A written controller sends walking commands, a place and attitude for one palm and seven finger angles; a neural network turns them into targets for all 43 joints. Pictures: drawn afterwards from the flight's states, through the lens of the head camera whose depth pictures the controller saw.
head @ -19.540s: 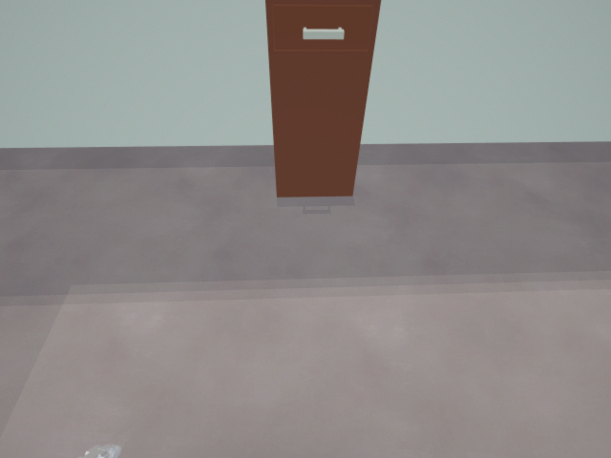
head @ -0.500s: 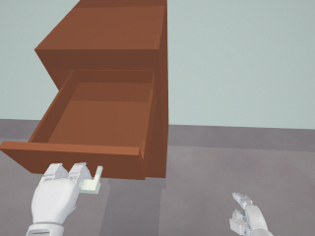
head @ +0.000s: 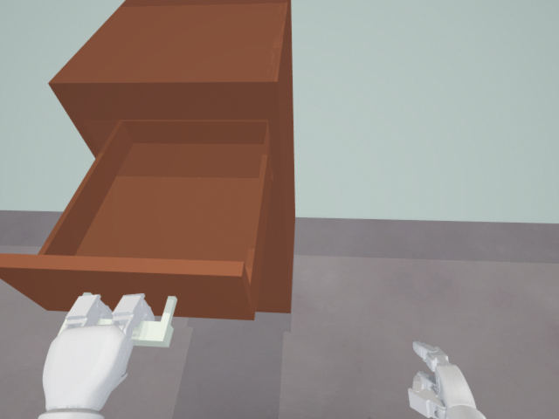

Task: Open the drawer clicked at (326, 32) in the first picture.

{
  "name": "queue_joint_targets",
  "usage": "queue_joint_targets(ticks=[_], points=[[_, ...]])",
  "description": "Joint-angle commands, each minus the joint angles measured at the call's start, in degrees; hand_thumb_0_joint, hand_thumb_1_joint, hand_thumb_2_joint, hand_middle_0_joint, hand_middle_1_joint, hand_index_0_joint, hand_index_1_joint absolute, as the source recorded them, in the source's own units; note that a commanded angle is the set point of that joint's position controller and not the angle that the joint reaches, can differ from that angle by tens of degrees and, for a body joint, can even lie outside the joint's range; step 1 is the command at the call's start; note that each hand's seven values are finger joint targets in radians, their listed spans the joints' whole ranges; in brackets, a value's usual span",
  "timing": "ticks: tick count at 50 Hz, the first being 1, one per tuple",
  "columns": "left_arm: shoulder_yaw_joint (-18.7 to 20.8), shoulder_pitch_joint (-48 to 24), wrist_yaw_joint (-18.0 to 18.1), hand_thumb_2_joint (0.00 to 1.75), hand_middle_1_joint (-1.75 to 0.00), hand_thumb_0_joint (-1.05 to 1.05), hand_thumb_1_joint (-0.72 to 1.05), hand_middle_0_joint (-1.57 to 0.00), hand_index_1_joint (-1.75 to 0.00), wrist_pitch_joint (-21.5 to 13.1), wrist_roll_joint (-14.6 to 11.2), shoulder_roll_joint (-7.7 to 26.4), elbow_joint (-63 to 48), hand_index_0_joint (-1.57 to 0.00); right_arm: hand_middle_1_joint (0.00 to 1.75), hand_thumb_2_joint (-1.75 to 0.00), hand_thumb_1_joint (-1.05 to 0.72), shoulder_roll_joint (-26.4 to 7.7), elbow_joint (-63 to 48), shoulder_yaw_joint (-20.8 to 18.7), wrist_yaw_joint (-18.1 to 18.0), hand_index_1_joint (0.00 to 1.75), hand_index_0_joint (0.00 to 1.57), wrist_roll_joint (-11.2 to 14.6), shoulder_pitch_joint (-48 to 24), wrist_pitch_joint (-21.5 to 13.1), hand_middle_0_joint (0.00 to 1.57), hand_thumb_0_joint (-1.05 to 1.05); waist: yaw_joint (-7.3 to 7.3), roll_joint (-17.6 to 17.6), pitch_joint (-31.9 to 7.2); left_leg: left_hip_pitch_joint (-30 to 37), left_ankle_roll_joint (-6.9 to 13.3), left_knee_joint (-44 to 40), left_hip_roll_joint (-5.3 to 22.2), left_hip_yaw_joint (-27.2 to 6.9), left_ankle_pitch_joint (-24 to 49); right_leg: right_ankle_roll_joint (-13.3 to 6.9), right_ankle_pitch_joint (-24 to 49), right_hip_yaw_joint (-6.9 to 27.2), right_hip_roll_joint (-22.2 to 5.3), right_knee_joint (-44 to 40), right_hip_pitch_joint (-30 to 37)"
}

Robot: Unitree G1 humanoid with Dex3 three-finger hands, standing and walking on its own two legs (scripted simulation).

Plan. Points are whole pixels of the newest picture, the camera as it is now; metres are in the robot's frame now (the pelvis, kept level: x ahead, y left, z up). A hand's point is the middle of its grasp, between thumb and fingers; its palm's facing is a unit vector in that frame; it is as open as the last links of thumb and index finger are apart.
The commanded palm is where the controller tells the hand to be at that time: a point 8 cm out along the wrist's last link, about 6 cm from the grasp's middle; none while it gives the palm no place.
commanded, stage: open the thumb to release the handle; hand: left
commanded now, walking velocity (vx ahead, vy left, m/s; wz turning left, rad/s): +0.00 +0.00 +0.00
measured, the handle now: (122, 316) +0.23 +0.24 +0.04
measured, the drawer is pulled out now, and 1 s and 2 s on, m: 0.30 0.29 0.29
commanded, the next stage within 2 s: lift the hand off the handle in 0.48 s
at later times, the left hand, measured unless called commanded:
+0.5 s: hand (111, 359) +0.18 +0.24 +0.02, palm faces +0.01 -0.08 -1.00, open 12.4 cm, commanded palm +0.16 +0.24 +0.07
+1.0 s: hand (114, 352) +0.19 +0.24 +0.03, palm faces +0.03 -0.08 -1.00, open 13.5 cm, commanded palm +0.17 +0.23 +0.09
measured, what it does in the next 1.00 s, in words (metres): stands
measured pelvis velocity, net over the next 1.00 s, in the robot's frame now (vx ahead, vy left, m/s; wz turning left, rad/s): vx -0.02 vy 0.00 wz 0.04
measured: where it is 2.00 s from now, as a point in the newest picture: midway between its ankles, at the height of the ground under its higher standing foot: outside the picture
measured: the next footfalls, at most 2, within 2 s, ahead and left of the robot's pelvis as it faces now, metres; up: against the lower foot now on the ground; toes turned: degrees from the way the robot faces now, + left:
none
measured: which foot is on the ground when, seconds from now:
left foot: down 0.00-1.00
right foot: down 0.00-1.00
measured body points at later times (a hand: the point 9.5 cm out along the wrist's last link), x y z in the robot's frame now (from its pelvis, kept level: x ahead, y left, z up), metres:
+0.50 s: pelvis -0.01 +0.00 +0.01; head +0.02 -0.03 +0.46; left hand +0.18 +0.24 +0.08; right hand +0.21 -0.21 -0.09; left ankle -0.04 +0.14 -0.71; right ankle +0.01 -0.12 -0.71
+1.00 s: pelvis -0.02 +0.00 +0.01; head +0.00 -0.03 +0.46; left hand +0.19 +0.24 +0.08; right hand +0.19 -0.20 -0.10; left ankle -0.04 +0.14 -0.71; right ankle +0.01 -0.12 -0.71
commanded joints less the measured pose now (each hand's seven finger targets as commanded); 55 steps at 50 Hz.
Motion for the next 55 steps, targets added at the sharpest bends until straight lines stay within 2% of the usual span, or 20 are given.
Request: queue_joint_targets(ticks=[1, 3, 4, 9, 13, 15, 19, 23, 25, 26, 28, 29, 31, 34, 43, 47, 48, 53, 54, 55], points=[[10.05, -8.32, 3.63, 0.84, -1.34, 0.00, 0.76, -0.39, -1.34, 1.22, 0.83, 9.70, -4.88, -0.39, 0.30, -0.90, -0.90, -5.76, -7.59, -1.88, -1.78, 0.30, 0.20, -0.02, -6.93, -3.01, 0.20, 0.00, 1.37, -1.24, -8.03, 3.19, 2.17, -4.96, -5.28, -1.36, 16.69, -2.19, 17.14, -0.69, 3.07, -6.85, 7.24], [10.22, -8.50, 3.44, 0.78, -1.32, 0.00, 0.62, -0.38, -1.32, 1.53, 0.16, 9.70, -5.46, -0.38, 0.30, -0.90, -0.90, -5.91, -7.53, -2.11, -2.10, 0.30, 0.20, 0.19, -6.46, -3.10, 0.20, 0.00, 1.59, -1.21, -11.28, 4.73, 2.12, -5.20, -5.28, -1.33, 19.01, -2.27, 19.29, -0.67, 3.05, -7.12, 9.25], [8.25, -7.64, 2.93, 0.75, -1.31, 0.00, 0.55, -0.38, -1.31, 1.84, -0.20, 7.86, -4.28, -0.38, 0.30, -0.90, -0.90, -5.71, -7.35, -2.05, -2.25, 0.30, 0.20, 0.46, -6.81, -3.31, 0.20, 0.00, 1.62, -2.16, -10.46, 4.57, 2.18, -5.43, -5.34, -1.18, 18.71, -1.99, 19.51, -1.05, 2.93, -7.29, 9.60], [5.99, -10.01, 0.71, 0.60, -1.27, 0.00, 0.20, -0.35, -1.27, 2.13, 0.10, 7.67, -4.07, -0.35, 0.30, -0.90, -0.90, -5.73, -6.95, -1.44, -2.54, 0.30, 0.20, 0.43, -7.82, -3.31, 0.20, 0.00, 1.74, -3.62, -9.04, 4.61, 2.27, -6.65, -5.31, -1.32, 18.95, -1.77, 19.38, -1.52, 2.71, -8.22, 10.70], [7.18, -11.55, -0.57, 0.48, -1.24, 0.00, -0.08, -0.33, -1.24, 1.63, 0.37, 9.32, -3.31, -0.33, 0.30, -0.90, -0.90, -5.82, -6.92, -1.23, -2.91, 0.30, 0.20, 0.43, -8.08, -3.26, 0.20, 0.00, 2.19, -3.87, -8.19, 4.61, 2.38, -7.51, -5.53, -1.12, 17.74, -1.85, 18.22, -1.08, 2.68, -9.45, 11.55], [5.37, -12.79, -1.05, 0.42, -1.23, 0.00, -0.22, -0.32, -1.23, 1.08, 0.37, 7.42, -3.46, -0.32, 0.30, -0.90, -0.90, -5.53, -6.86, -1.17, -2.82, 0.30, 0.20, 0.41, -8.18, -3.42, 0.20, 0.00, 2.00, -2.55, -7.76, 4.92, 2.35, -7.78, -5.58, -1.11, 16.66, -1.83, 16.50, -1.24, 2.60, -9.69, 10.69], [6.45, -14.47, -1.23, 0.30, -1.20, 0.00, -0.50, -0.30, -1.20, 0.10, 0.22, 8.47, -2.59, -0.30, 0.30, -0.90, -0.90, -5.59, -6.72, -1.26, -2.93, 0.30, 0.20, 0.33, -7.94, -3.58, 0.20, 0.00, 2.14, -2.65, -7.45, 4.87, 2.32, -8.25, -5.66, -1.14, 15.86, -1.82, 15.25, -1.21, 2.54, -10.32, 10.99], [6.86, -15.19, -1.05, 0.30, -1.20, 0.00, -0.50, -0.30, -1.20, -0.35, 0.49, 8.85, -1.34, -0.30, 0.30, -0.90, -0.90, -5.66, -6.33, -1.49, -2.94, 0.30, 0.20, 0.41, -7.82, -3.68, 0.20, 0.00, 1.94, -3.10, -7.15, 4.77, 2.17, -8.38, -5.73, -1.04, 15.60, -1.86, 14.46, -1.04, 2.82, -10.77, 10.71], [6.07, -13.89, -0.84, 0.30, -1.20, 0.00, -0.50, -0.30, -1.20, -0.52, 0.46, 7.67, -2.13, -0.30, 0.30, -0.90, -0.90, -5.35, -6.64, -1.62, -2.68, 0.30, 0.20, 0.49, -7.80, -3.90, 0.20, 0.00, 2.40, -1.24, -7.38, 4.93, 2.10, -8.55, -5.68, -1.05, 15.97, -2.02, 14.59, -1.46, 2.76, -10.42, 10.77], [5.26, -14.85, -0.79, 0.30, -1.20, 0.00, -0.50, -0.30, -1.20, -0.61, 0.51, 7.26, -2.06, -0.30, 0.30, -0.90, -0.90, -5.56, -6.51, -1.50, -2.68, 0.30, 0.20, 0.30, -7.71, -4.03, 0.20, 0.00, 2.04, -2.54, -7.46, 4.72, 2.19, -8.37, -5.72, -1.13, 15.91, -1.91, 14.56, -1.57, 2.72, -10.18, 10.44], [7.55, -14.37, -0.49, 0.30, -1.20, 0.00, -0.50, -0.30, -1.20, -0.45, 0.71, 9.48, -1.75, -0.30, 0.30, -0.90, -0.90, -5.72, -6.46, -1.68, -2.84, 0.30, 0.20, 0.26, -7.65, -3.89, 0.20, 0.00, 2.43, -2.68, -8.22, 4.66, 2.07, -8.48, -5.68, -1.13, 16.19, -1.96, 14.77, -1.19, 2.81, -10.49, 11.26], [1.12, -13.22, -0.71, 0.30, -1.20, 0.00, -0.50, -0.30, -1.20, -0.23, 0.28, 2.97, -2.97, -0.30, 0.30, -0.90, -0.90, -5.25, -7.15, -1.41, -2.35, 0.30, 0.20, 0.22, -7.79, -4.25, 0.20, 0.00, 1.81, -1.86, -8.27, 5.02, 2.27, -8.20, -5.77, -1.03, 15.89, -1.86, 14.36, -1.45, 2.60, -10.29, 10.22], [2.46, -15.49, -0.46, 0.30, -1.20, 0.00, -0.50, -0.30, -1.20, -0.23, 0.59, 4.83, -2.37, -0.30, 0.30, -0.90, -0.90, -5.67, -6.56, -1.85, -2.23, 0.30, 0.20, 0.35, -7.43, -4.33, 0.20, 0.00, 1.41, -3.02, -6.66, 4.40, 2.10, -8.50, -5.44, -1.39, 15.64, -2.00, 13.29, -2.00, 3.00, -10.06, 9.17], [2.51, -18.42, -0.01, 0.30, -1.20, 0.00, -0.50, -0.30, -1.20, 0.59, 1.82, 5.90, -2.35, -0.30, 0.30, -0.90, -0.90, -5.73, -6.45, -1.62, -2.24, 0.30, 0.20, 0.18, -7.32, -4.14, 0.20, 0.00, 1.42, -2.66, -8.34, 4.87, 2.12, -8.35, -5.46, -1.57, 15.34, -2.14, 12.44, -1.72, 2.89, -9.91, 9.09], [-0.01, -26.84, -1.14, 0.30, -1.20, 0.00, -0.50, -0.30, -1.20, 2.35, 1.93, 5.35, 1.88, -0.30, 0.30, -0.90, -0.90, -5.93, -5.33, -1.37, -3.08, 0.30, 0.20, 0.70, -7.27, -3.79, 0.20, 0.00, 0.41, -3.86, -6.61, 4.91, 2.35, -9.55, -5.49, -1.86, 12.34, -2.07, 8.78, -2.25, 3.04, -11.11, 8.19], [-0.63, -27.21, -2.07, 0.30, -1.20, 0.00, -0.50, -0.30, -1.20, 2.21, 1.23, 5.39, -2.55, -0.30, 0.30, -0.90, -0.90, -5.51, -6.01, -1.27, -3.10, 0.30, 0.20, 0.74, -7.81, -3.95, 0.20, 0.00, 1.45, -1.11, -9.55, 7.18, 2.48, -10.34, -5.67, -1.79, 14.13, -2.18, 10.24, -2.12, 2.73, -11.36, 10.79], [0.52, -26.24, -2.39, 0.30, -1.20, 0.00, -0.50, -0.30, -1.20, 2.32, 0.74, 6.51, -3.34, -0.30, 0.30, -0.90, -0.90, -5.65, -6.13, -1.18, -3.18, 0.30, 0.20, 0.66, -7.85, -3.96, 0.20, 0.00, 1.70, -1.93, -10.07, 7.68, 2.45, -10.62, -5.55, -1.94, 15.25, -2.16, 10.95, -2.20, 2.79, -11.50, 11.78], [3.97, -24.82, -3.43, 0.30, -1.20, 0.00, -0.50, -0.30, -1.20, 1.68, -0.17, 9.49, -5.73, -0.30, 0.30, -0.90, -0.90, -5.33, -6.16, -0.59, -3.45, 0.30, 0.20, 0.75, -8.93, -3.82, 0.20, 0.00, 2.30, -1.05, -7.38, 7.99, 2.28, -12.37, -5.44, -1.79, 15.16, -1.95, 10.45, -2.16, 2.78, -13.19, 13.31], [2.51, -25.88, -3.58, 0.30, -1.20, 0.00, -0.50, -0.30, -1.20, 1.48, -0.32, 8.05, -7.29, -0.30, 0.30, -0.90, -0.90, -5.12, -6.41, -0.46, -3.27, 0.30, 0.20, 0.76, -8.89, -3.97, 0.20, 0.00, 1.98, -0.71, -7.22, 8.49, 2.36, -12.55, -5.36, -1.78, 15.36, -1.88, 10.45, -2.21, 2.48, -13.24, 13.02], [3.91, -24.06, -3.76, 0.30, -1.20, 0.00, -0.50, -0.30, -1.20, 1.52, -0.84, 8.83, -7.50, -0.30, 0.30, -0.90, -0.90, -5.04, -6.34, -0.76, -3.16, 0.30, 0.20, 0.95, -8.82, -4.01, 0.20, 0.00, 2.58, -0.13, -7.15, 8.70, 2.24, -13.22, -5.31, -1.78, 15.84, -2.00, 11.19, -2.38, 2.59, -13.49, 14.37]])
